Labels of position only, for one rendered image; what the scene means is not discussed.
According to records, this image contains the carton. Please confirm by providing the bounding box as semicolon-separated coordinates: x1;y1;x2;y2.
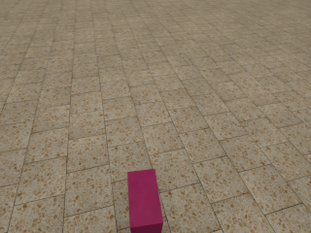
127;169;163;233

